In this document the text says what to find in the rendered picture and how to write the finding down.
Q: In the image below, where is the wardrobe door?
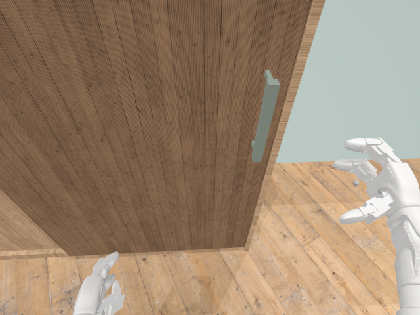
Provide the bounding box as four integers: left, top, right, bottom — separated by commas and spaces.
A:
0, 0, 313, 256
0, 189, 61, 251

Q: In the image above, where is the handle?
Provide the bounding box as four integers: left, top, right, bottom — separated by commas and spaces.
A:
251, 70, 280, 162

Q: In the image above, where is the right robot hand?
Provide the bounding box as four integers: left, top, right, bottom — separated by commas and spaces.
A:
333, 137, 420, 224

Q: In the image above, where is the right robot forearm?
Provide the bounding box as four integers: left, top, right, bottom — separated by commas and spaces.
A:
386, 206, 420, 315

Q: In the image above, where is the left robot hand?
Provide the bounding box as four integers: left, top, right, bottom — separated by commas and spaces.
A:
73, 252, 125, 315

